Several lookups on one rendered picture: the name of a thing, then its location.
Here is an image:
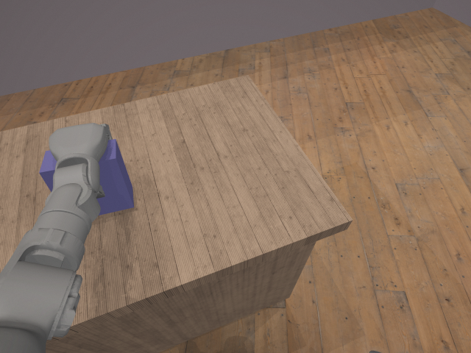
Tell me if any robot left upper arm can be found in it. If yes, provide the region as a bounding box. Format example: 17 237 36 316
0 260 82 353

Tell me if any robot left hand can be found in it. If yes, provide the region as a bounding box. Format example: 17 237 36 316
49 123 113 199

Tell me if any robot left forearm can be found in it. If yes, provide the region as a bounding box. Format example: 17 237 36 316
0 153 101 290

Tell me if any sponge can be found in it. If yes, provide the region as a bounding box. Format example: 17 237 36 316
39 139 134 215

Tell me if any table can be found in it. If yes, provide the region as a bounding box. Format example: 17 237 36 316
0 75 353 353

